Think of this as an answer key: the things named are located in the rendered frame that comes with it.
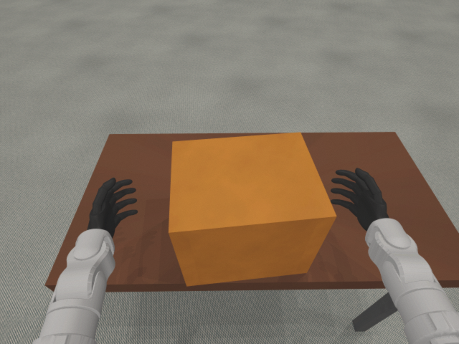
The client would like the robot left forearm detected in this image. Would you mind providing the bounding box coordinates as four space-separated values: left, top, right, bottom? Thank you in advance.
32 229 115 344

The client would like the left robot hand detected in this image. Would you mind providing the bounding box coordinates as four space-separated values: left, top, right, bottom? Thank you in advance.
87 178 138 238

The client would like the robot right forearm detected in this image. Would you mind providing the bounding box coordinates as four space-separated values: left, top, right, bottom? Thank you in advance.
365 218 459 344

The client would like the table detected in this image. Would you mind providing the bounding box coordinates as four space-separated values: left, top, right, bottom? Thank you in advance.
45 132 459 332

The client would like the carton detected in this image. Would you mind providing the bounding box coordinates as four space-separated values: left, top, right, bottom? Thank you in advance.
169 132 336 287

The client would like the right robot hand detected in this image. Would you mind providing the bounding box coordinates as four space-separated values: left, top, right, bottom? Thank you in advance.
331 168 389 231

